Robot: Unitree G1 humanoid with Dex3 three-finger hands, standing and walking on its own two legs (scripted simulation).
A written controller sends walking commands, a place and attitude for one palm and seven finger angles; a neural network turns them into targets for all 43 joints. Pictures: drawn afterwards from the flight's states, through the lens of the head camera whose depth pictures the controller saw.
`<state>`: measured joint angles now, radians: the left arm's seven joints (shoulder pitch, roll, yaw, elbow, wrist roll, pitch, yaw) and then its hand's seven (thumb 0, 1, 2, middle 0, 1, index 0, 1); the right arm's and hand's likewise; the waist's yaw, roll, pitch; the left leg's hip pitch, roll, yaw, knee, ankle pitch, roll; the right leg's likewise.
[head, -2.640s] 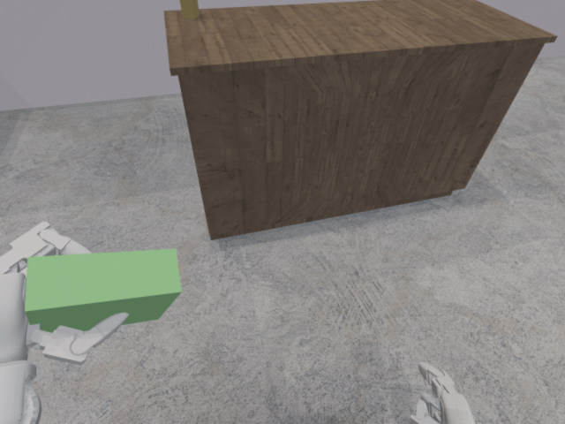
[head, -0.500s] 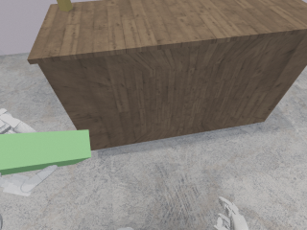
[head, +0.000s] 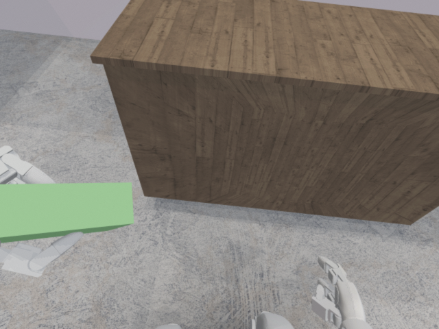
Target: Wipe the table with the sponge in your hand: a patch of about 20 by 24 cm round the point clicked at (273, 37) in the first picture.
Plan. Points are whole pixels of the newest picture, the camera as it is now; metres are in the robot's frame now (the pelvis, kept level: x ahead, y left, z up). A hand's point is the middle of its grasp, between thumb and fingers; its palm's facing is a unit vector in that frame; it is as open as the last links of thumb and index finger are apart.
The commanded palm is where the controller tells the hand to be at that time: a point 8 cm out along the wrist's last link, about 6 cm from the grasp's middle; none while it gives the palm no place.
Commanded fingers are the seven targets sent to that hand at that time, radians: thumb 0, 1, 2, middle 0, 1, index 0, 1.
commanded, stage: walk to a spot facing it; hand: left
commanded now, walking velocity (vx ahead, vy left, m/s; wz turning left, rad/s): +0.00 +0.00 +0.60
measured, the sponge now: (83, 212) +0.23 +0.19 +0.16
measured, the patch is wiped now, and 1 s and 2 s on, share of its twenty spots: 0.00 0.00 0.00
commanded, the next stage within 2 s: none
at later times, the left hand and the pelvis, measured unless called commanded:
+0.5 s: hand out of the picture +0.08 +0.22 +0.18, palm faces +0.64 -0.67 -0.38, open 9.3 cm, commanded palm +0.02 +0.25 +0.18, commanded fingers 0.00 0.10 1.30 -1.20 -1.60 -1.20 -1.60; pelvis -0.05 -0.07 -0.01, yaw +18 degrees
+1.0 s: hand out of the picture -0.09 +0.18 +0.17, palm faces +0.82 -0.42 -0.38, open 9.3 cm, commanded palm -0.15 +0.18 +0.18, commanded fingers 0.00 0.10 1.30 -1.20 -1.60 -1.20 -1.60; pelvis -0.11 -0.13 +0.00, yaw +37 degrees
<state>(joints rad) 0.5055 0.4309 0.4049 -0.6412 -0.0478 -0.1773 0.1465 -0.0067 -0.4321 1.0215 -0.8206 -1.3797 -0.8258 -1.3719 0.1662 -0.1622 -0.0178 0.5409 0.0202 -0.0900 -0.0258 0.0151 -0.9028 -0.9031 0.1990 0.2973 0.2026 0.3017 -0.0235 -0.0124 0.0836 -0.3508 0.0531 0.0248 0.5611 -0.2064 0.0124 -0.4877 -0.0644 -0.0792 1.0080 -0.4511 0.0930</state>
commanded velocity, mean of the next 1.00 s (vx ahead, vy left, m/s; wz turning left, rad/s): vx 0.11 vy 0.00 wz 0.60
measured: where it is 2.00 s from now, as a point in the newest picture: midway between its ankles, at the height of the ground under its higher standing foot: outside the picture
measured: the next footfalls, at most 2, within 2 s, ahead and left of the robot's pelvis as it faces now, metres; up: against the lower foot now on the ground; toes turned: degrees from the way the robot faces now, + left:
right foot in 0.16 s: +0.06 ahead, -0.16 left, +0.00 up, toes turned +1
left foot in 0.50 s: -0.06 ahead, +0.05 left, +0.00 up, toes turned +24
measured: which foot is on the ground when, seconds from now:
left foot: down 0.00-0.16, up 0.18-0.48, down 0.50-0.88, up 0.90-1.00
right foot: up 0.00-0.14, down 0.16-0.52, up 0.54-0.86, down 0.88-1.00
